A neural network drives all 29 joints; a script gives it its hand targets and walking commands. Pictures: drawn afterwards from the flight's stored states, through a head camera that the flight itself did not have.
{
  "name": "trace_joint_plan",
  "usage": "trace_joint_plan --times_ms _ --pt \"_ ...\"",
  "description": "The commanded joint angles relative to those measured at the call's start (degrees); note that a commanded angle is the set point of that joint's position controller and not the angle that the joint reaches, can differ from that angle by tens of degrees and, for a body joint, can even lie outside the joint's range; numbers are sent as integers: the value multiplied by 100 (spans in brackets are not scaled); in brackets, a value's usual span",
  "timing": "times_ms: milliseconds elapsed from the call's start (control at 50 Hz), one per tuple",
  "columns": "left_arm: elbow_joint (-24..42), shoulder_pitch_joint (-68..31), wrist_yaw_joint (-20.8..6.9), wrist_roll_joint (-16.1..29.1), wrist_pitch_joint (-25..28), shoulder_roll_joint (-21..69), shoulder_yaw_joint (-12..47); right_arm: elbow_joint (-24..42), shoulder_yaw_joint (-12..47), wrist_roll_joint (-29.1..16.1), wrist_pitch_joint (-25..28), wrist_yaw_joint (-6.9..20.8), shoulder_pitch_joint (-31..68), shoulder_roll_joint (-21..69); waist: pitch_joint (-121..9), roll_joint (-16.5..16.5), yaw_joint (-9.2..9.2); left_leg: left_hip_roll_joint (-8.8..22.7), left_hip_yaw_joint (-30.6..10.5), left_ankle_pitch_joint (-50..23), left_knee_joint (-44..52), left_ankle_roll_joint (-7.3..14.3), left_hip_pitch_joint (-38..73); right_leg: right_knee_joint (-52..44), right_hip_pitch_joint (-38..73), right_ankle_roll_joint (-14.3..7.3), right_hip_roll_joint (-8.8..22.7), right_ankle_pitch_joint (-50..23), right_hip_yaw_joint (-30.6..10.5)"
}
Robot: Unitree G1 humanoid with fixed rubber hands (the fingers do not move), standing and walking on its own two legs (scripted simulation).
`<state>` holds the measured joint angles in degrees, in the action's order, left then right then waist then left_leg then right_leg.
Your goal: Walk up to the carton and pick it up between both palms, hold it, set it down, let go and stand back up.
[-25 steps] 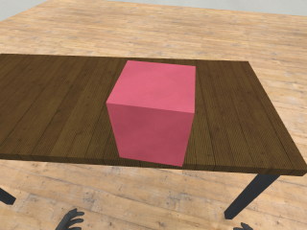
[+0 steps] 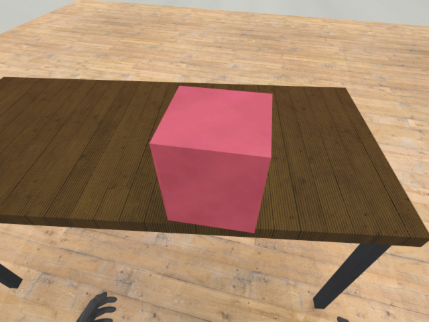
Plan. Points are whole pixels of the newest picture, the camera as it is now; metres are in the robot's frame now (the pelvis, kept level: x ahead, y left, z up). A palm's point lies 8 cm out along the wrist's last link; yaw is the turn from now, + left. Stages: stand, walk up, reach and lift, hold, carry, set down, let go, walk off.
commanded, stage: stand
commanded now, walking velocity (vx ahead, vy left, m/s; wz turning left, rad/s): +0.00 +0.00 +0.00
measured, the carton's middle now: (217, 160) +0.45 +0.01 +0.05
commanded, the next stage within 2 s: none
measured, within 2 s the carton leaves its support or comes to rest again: neither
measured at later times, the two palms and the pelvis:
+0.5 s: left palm out of the picture +0.10 +0.25 -0.08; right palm out of the picture +0.07 -0.25 -0.12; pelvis -0.02 +0.00 +0.00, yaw +0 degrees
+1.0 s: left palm out of the picture +0.08 +0.26 -0.09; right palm out of the picture +0.06 -0.25 -0.12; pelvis -0.03 +0.00 +0.00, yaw +0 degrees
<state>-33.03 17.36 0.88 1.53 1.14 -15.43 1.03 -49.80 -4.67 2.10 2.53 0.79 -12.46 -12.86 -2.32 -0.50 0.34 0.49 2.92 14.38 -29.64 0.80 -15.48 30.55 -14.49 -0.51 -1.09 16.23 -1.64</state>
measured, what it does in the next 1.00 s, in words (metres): stands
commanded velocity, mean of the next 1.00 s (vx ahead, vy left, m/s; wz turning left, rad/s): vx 0.00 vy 0.00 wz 0.00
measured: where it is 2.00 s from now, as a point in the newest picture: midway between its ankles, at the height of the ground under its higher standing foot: outside the picture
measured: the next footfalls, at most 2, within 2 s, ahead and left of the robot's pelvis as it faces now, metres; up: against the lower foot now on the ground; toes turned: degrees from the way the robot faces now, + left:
none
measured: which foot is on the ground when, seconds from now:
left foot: down 0.00-1.00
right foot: down 0.00-1.00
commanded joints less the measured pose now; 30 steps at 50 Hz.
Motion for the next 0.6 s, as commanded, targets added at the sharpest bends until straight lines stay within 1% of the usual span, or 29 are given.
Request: trace_joint_plan --times_ms 0,20,40,60,100,120,140,160,180,200,220,240,260,280,300,320,340,360,380,400,420,440,460,480,500,520,540,560,580 --pt "-222 -173 50 -330 335 -1340 -486 173 -146 -74 135 -95 241 -1711 -326 146 -65 611 -813 -833 635 247 577 -576 325 -296 646 -1142 -628" --pt "-303 -195 34 -395 330 -1391 -485 213 -145 -88 158 -65 439 -1675 -269 95 -90 618 -815 -837 641 239 598 -528 102 -276 629 -1102 -604" --pt "-238 -81 29 -327 336 -1391 -505 224 -125 -91 175 -52 246 -1673 -273 -133 -108 643 -837 -713 691 234 657 -537 118 -225 558 -741 -548" --pt "-315 -148 30 -349 332 -1372 -512 160 -170 -82 171 -57 369 -1689 -283 -205 -72 612 -825 -797 607 201 676 -636 40 -252 614 -830 -621" --pt "-313 -195 45 -356 327 -1423 -498 182 -133 -54 191 -51 296 -1688 -110 6 22 606 -799 -597 639 197 559 -683 12 -342 645 -922 -697" --pt "-354 -176 13 -371 331 -1391 -495 123 -132 -69 146 -46 382 -1684 -158 -90 -22 609 -798 -532 685 194 489 -707 125 -267 577 -953 -622" --pt "-339 -72 12 -365 340 -1309 -476 108 -133 -117 121 -65 277 -1613 -383 36 -56 626 -806 -677 630 255 680 -583 173 -268 597 -958 -594" --pt "-284 -311 15 -363 366 -1417 -495 163 -119 -89 136 -79 205 -1654 -325 103 121 586 -778 -850 569 205 766 -597 109 -259 600 -1060 -649" --pt "-291 -428 18 -368 332 -1297 -451 185 -110 -89 194 -25 359 -1639 -153 40 57 624 -871 -745 605 233 541 -622 42 -288 643 -1151 -629" --pt "-343 -256 46 -377 336 -1496 -517 167 -100 -123 158 -29 343 -1460 -281 61 79 650 -866 -795 645 244 626 -611 137 -282 623 -1066 -613" --pt "-387 -264 18 -348 308 -1355 -481 116 -104 -82 127 -60 314 -1631 -163 -102 29 656 -843 -750 679 228 476 -619 171 -240 628 -1120 -591" --pt "-408 -64 7 -336 350 -1414 -503 85 -98 -118 124 -24 387 -1522 -610 -186 -21 585 -797 -717 574 214 678 -528 257 -256 602 -933 -535" --pt "-469 -195 37 -382 313 -1538 -489 83 -122 -74 139 -72 343 -1638 -146 149 62 631 -906 -607 734 261 557 -631 75 -279 609 -810 -661" --pt "-418 -276 54 -343 318 -1324 -442 129 -175 -82 124 -68 450 -1789 14 133 -61 625 -890 -570 657 277 452 -686 5 -329 669 -657 -665" --pt "-313 -443 42 -381 284 -1202 -430 170 -157 -39 155 -69 557 -1725 19 -56 23 663 -877 -256 729 265 439 -752 -91 -310 608 -659 -652" --pt "-421 -256 20 -328 286 -1209 -462 152 -146 -51 200 -66 470 -1733 -381 -159 -29 594 -890 -90 793 210 480 -722 251 -260 568 -554 -602" --pt "-422 -157 14 -371 317 -1307 -418 133 -139 -73 177 -54 481 -1590 -241 -101 -89 645 -969 -154 787 237 427 -654 235 -252 570 -639 -567" --pt "-550 -142 37 -345 296 -1359 -453 87 -97 -65 166 -26 429 -1568 -256 14 -14 648 -959 -151 809 258 419 -691 202 -306 644 -696 -640" --pt "-557 -252 28 -364 328 -1502 -499 84 -139 -102 132 -33 413 -1607 -205 188 46 619 -857 -85 819 189 508 -691 81 -291 618 -629 -712" --pt "-505 -273 13 -352 280 -1353 -449 57 -193 -68 138 -65 457 -1796 113 103 -21 655 -940 20 889 231 295 -796 42 -258 570 -652 -592" --pt "-557 -107 8 -338 334 -1309 -448 115 -142 -78 130 -67 498 -1604 -122 235 -86 629 -898 -222 733 268 501 -740 155 -260 618 -619 -628" --pt "-572 -196 11 -375 358 -1511 -499 53 -166 -110 126 -62 244 -1686 -80 182 13 562 -814 -341 644 231 540 -819 59 -262 653 -732 -724" --pt "-525 -288 15 -369 370 -1455 -454 23 -152 -102 82 -56 423 -1724 77 -85 0 570 -794 -362 701 201 518 -863 -148 -268 649 -622 -778" --pt "-536 -397 9 -356 343 -1335 -446 66 -123 -101 108 -53 467 -1625 -122 -179 56 585 -785 -170 730 187 456 -841 56 -230 639 -741 -679" --pt "-516 -350 18 -352 370 -1479 -507 43 -133 -105 136 -51 388 -1693 92 142 20 628 -979 37 852 210 262 -714 38 -281 608 -582 -711" --pt "-531 -436 4 -378 329 -1327 -492 65 -133 -61 166 -37 559 -1691 -79 25 -15 674 -970 -225 801 235 330 -734 88 -289 565 -562 -685" --pt "-589 -240 0 -372 325 -1300 -425 40 -157 -78 122 -37 475 -1750 -43 -242 5 641 -919 -32 788 206 410 -848 70 -278 629 -655 -702" --pt "-576 -429 22 -373 332 -1325 -444 71 -78 -97 158 -12 424 -1539 -75 -83 9 608 -955 -73 819 219 330 -769 76 -298 598 -484 -683" --pt "-667 -333 42 -388 331 -1533 -486 26 -122 -64 90 -6 376 -1607 135 -47 21 601 -818 -92 873 194 316 -742 32 -307 644 -515 -677"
